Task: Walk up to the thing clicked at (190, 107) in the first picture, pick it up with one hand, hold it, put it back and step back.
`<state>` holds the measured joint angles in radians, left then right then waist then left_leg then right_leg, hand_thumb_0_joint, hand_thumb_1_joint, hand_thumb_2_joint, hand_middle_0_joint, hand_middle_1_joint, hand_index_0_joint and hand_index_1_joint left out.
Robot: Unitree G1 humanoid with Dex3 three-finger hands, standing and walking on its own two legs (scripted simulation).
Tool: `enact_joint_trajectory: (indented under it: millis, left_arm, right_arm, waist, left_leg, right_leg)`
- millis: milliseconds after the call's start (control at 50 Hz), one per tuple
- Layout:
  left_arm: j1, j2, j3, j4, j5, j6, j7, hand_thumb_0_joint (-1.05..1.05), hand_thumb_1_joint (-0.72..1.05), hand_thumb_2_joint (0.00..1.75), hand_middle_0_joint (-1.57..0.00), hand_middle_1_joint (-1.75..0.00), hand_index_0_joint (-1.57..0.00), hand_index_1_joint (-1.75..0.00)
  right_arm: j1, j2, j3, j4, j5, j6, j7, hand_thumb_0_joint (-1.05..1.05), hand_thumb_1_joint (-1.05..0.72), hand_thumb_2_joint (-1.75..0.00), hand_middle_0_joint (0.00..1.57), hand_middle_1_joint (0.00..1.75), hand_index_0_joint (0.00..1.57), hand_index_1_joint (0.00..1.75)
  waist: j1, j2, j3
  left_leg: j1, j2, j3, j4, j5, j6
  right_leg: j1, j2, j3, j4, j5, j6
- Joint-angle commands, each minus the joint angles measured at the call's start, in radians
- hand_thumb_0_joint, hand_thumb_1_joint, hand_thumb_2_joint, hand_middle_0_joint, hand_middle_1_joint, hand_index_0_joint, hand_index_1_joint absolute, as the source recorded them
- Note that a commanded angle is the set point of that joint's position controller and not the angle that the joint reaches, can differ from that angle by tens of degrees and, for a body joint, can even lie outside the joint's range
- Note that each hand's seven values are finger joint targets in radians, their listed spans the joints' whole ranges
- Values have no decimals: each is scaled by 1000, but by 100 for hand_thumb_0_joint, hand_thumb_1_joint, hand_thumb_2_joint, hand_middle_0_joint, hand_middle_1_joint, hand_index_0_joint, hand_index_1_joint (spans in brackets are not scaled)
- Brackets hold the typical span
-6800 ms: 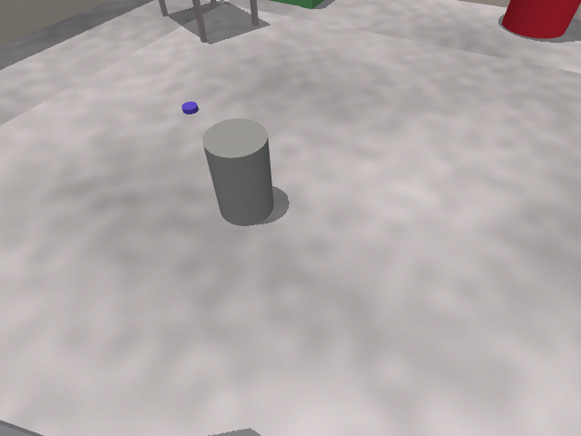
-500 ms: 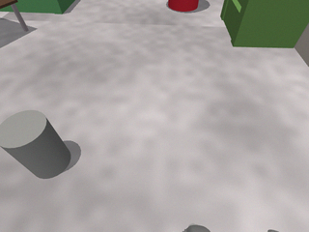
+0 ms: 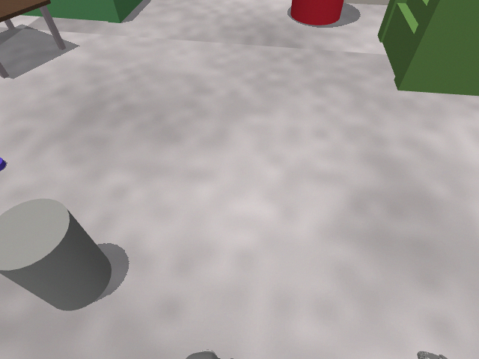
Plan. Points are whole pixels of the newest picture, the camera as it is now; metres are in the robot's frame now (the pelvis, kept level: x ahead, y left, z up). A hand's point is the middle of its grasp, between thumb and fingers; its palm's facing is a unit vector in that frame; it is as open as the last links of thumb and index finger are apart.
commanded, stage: walk up
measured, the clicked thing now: out of the picture +1.12 +1.46 -0.74
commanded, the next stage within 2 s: stand in 1.42 s
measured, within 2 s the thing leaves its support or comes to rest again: neither
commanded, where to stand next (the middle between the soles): +0.30 +0.00 m, yaw -2 degrees
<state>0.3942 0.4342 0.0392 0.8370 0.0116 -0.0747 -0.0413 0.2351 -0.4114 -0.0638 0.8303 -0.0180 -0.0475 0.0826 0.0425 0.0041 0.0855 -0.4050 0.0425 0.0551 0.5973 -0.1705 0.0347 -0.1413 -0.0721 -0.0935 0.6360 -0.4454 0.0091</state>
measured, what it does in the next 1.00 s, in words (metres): walks ahead: right foot, then left foot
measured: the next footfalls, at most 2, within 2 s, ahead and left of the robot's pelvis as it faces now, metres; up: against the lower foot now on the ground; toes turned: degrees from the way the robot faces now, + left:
right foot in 0.40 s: +0.27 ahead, -0.14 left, +0.00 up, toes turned -4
left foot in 0.74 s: +0.36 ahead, +0.13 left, +0.00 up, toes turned +0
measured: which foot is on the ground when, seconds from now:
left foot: down 0.00-0.42, up 0.44-0.72, down 0.74-1.00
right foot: down 0.00-0.02, up 0.04-0.38, down 0.40-1.00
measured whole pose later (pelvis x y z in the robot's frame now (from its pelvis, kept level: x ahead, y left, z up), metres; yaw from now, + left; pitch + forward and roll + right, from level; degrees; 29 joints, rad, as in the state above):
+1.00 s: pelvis +0.25 +0.01 +0.01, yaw -2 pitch -2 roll -1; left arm 0.17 0.38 -0.01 1.03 -0.01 -0.02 -0.01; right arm 0.09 -0.34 0.01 0.99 0.00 -0.01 0.02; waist 0.02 -0.02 0.08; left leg -0.35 0.05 0.01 0.61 -0.22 -0.01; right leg -0.21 -0.03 -0.02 0.58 -0.33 0.04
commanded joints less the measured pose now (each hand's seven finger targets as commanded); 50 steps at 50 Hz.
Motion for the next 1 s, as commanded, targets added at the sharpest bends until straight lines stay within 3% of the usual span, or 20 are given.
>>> enact_joint_trajectory:
  millis: [0, 20, 100, 200, 260, 360, 380, 400, 420, 440, 520, 620, 660, 700, 720, 740, 760, 820, 860, 980]
  left_arm:
    - [17, 177, 50, -90, -13, -14, 27, 0, 90, 90, -20, -30, -20, -30]
    - [-34, 247, 58, -70, -5, -7, 35, 0, 90, 90, -20, -30, -20, -30]
    - [43, 217, 63, 5, -11, -4, 13, 0, 90, 90, -20, -30, -20, -30]
    - [-57, 179, 66, -27, 3, -1, -12, 0, 90, 90, -20, -30, -20, -30]
    - [-106, 172, 68, -24, 5, -8, -16, 0, 90, 90, -20, -30, -20, -30]
    - [43, 198, 92, 34, 5, -33, 5, 0, 90, 90, -20, -30, -20, -30]
    - [125, 266, 115, 40, 13, -41, 19, 0, 90, 90, -20, -30, -20, -30]
    - [118, 342, 123, 9, 10, -50, 28, 0, 90, 90, -20, -30, -20, -30]
    - [54, 346, 116, -5, -5, -42, 25, 0, 90, 90, -20, -30, -20, -30]
    - [15, 318, 111, -20, -14, -39, 26, 0, 90, 90, -20, -30, -20, -30]
    - [-53, 257, 82, -30, -6, -35, 34, 0, 90, 90, -20, -30, -20, -30]
    - [-115, 218, 53, -39, -3, -15, 47, 0, 90, 90, -20, -30, -20, -30]
    - [-160, 222, 46, -40, -12, 0, 51, 0, 90, 90, -20, -30, -20, -30]
    - [-168, 177, 25, -33, -21, 18, 53, 0, 90, 90, -20, -30, -20, -30]
    - [-154, 138, 13, -34, -28, 26, 51, 0, 90, 90, -20, -30, -20, -30]
    - [-90, 123, 5, -11, -39, 40, 54, 0, 90, 90, -20, -30, -20, -30]
    - [-89, 168, 19, 44, -32, 52, 61, 0, 90, 90, -20, -30, -20, -30]
    - [-75, 165, 17, 112, -23, 42, 58, 0, 90, 90, -20, -30, -20, -30]
    - [-151, 195, 16, 122, -15, 34, 56, 0, 90, 90, -20, -30, -20, -30]
    - [-222, 164, -4, 193, -21, 34, 54, 0, 90, 90, -20, -30, -20, -30]
  right_arm:
    - [246, -369, -120, -50, 9, -41, -40, 0, -90, -90, 20, 30, 20, 30]
    - [197, -356, -120, -52, 32, -37, -42, 0, -90, -90, 20, 30, 20, 30]
    - [66, -247, -66, -70, 23, -48, -48, 0, -90, -90, 20, 30, 20, 30]
    - [98, -267, -70, -80, 11, -52, -43, 0, -90, -90, 20, 30, 20, 30]
    - [92, -269, -71, -88, 11, -46, -39, 0, -90, -90, 20, 30, 20, 30]
    - [59, -200, -38, -111, 13, -21, -36, 0, -90, -90, 20, 30, 20, 30]
    - [81, -145, -17, -124, 17, -24, -36, 0, -90, -90, 20, 30, 20, 30]
    - [106, -124, -6, -130, 15, -16, -38, 0, -90, -90, 20, 30, 20, 30]
    - [88, -223, -37, -105, 6, -4, -53, 0, -90, -90, 20, 30, 20, 30]
    - [81, -245, -42, -89, 14, -4, -55, 0, -90, -90, 20, 30, 20, 30]
    - [156, -199, -37, -20, 13, 4, -44, 0, -90, -90, 20, 30, 20, 30]
    - [87, -144, -26, 3, 14, 15, -58, 0, -90, -90, 20, 30, 20, 30]
    - [96, -138, -26, 25, 19, 10, -67, 0, -90, -90, 20, 30, 20, 30]
    - [92, -172, -35, 45, 11, 0, -78, 0, -90, -90, 20, 30, 20, 30]
    - [66, -227, -44, 36, 5, -3, -83, 0, -90, -90, 20, 30, 20, 30]
    - [-1, -268, -37, 8, 11, -8, -83, 0, -90, -90, 20, 30, 20, 30]
    - [-42, -284, -40, 21, 20, -3, -82, 0, -90, -90, 20, 30, 20, 30]
    - [-156, -213, -5, 39, 18, 13, -82, 0, -90, -90, 20, 30, 20, 30]
    - [-139, -179, 11, 67, 27, 17, -80, 0, -90, -90, 20, 30, 20, 30]
    - [-205, -183, 19, 135, 27, 11, -80, 0, -90, -90, 20, 30, 20, 30]
  waist:
    - [-142, 261, -170]
    - [-128, 114, -101]
    - [-38, 130, 1]
    - [-72, 167, -8]
    - [-75, 142, -2]
    - [26, -7, -100]
    - [70, -212, -135]
    - [47, -278, -114]
    - [34, -145, -72]
    - [22, -88, -34]
    - [-34, -166, -44]
    - [-35, -180, -72]
    - [-60, -147, -106]
    - [-74, -70, -107]
    - [-58, 44, -126]
    - [-20, 119, -159]
    - [-25, 141, -145]
    - [12, 157, -114]
    - [-28, 113, -85]
    - [-30, 94, -140]
  left_leg:
    - [495, 388, -741, -362, -413, 217]
    - [364, 397, -711, -359, -428, 253]
    - [163, 232, -271, -341, -169, 162]
    - [209, 233, -212, -354, -156, 209]
    - [156, 215, -179, -341, -191, 187]
    - [5, 122, -51, 7, -95, 100]
    - [-123, 32, 26, 291, -163, 56]
    - [-308, -73, 9, 468, -355, 6]
    - [-290, 6, -94, 527, -389, 5]
    - [-291, 32, -134, 522, -353, 4]
    - [-133, 46, -89, 379, -227, -15]
    - [83, 17, -17, 146, -92, -36]
    - [175, -11, 10, 46, 20, -22]
    - [269, 3, -36, -58, 158, 0]
    - [284, 144, -203, -108, 206, 35]
    - [183, 285, -399, -199, 111, 134]
    - [108, 292, -434, -212, 0, 182]
    - [47, 164, -246, -147, -32, 75]
    - [47, 108, -196, -132, -88, 20]
    - [179, 130, -191, -179, 72, 32]
  right_leg:
    - [-545, 101, 83, 538, -112, -65]
    - [-535, 41, 171, 605, -84, -72]
    - [-411, -40, 154, 410, 102, -51]
    - [-391, -35, 87, 179, 117, -19]
    - [-313, -14, 59, 57, 198, -24]
    - [110, 64, 39, -144, 233, -45]
    - [223, -87, 278, -272, 50, -94]
    - [248, -327, 712, -408, -67, -199]
    - [137, -393, 761, -389, -98, -297]
    - [90, -353, 658, -390, -51, -311]
    - [-42, -193, 296, -310, 339, -227]
    - [-182, -164, 155, -180, 681, -209]
    - [-201, -153, 138, -93, 656, -184]
    - [-285, -95, 127, -2, 430, -117]
    - [-323, -27, 96, 46, 251, -68]
    - [-230, 50, 69, 129, 43, -33]
    - [-153, 43, 82, 143, -88, -37]
    - [-68, 6, 108, -71, 139, -40]
    - [-102, -40, 189, -139, 191, -61]
    - [-56, -22, 136, -175, 286, -32]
